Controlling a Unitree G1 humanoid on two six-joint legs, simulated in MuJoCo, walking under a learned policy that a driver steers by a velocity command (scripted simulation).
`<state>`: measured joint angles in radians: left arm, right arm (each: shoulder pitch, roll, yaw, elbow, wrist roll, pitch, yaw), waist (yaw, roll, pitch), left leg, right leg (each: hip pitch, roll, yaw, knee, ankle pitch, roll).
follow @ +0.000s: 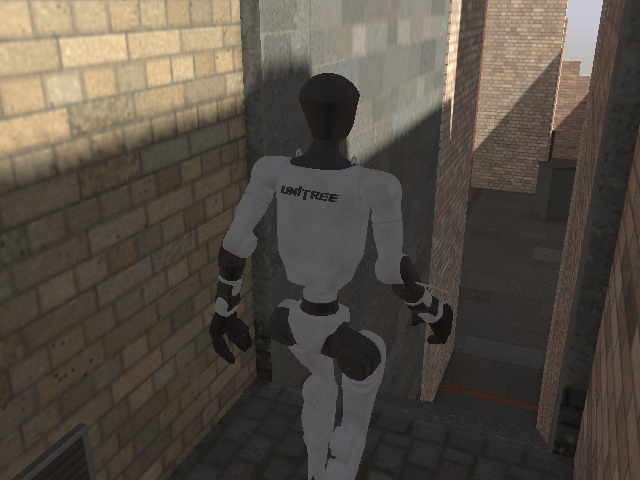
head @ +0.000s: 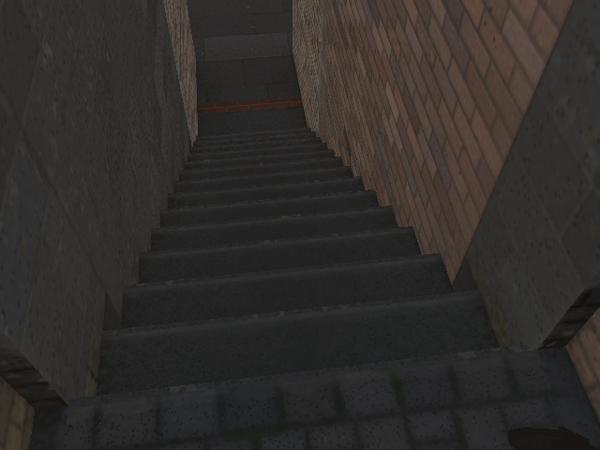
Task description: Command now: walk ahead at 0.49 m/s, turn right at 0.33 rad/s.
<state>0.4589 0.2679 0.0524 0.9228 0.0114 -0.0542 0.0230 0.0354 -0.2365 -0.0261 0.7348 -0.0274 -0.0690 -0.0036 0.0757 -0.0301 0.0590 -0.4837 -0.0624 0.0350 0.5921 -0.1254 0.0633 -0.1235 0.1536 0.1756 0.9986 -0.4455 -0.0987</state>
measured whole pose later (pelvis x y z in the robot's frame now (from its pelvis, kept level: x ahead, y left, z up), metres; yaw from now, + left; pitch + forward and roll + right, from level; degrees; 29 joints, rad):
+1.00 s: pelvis +0.46 +0.01 +0.00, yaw +9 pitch -1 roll +0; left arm 0.24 0.23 0.04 0.81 0.03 -0.01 0.05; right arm 0.29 -0.25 -0.04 0.80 0.00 -0.02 0.02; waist 0.01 -0.03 0.03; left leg -0.30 -0.15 -0.01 0.68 -0.35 0.15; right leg -0.46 -0.01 0.02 1.30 -0.39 0.00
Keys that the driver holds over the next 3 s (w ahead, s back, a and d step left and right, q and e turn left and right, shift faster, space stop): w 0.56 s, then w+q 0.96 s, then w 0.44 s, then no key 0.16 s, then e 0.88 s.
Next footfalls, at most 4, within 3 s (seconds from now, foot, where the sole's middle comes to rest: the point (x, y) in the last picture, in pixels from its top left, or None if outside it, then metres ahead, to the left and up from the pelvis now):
0.40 right None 0.35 -0.11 -0.75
0.90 left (306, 421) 0.49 0.05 -0.75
1.52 right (338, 342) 0.77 -0.02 -0.94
2.14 left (204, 311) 0.94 0.40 -1.13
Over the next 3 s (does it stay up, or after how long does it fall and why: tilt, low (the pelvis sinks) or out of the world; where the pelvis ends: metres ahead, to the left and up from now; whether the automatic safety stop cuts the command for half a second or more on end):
stays up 0.94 0.19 -0.36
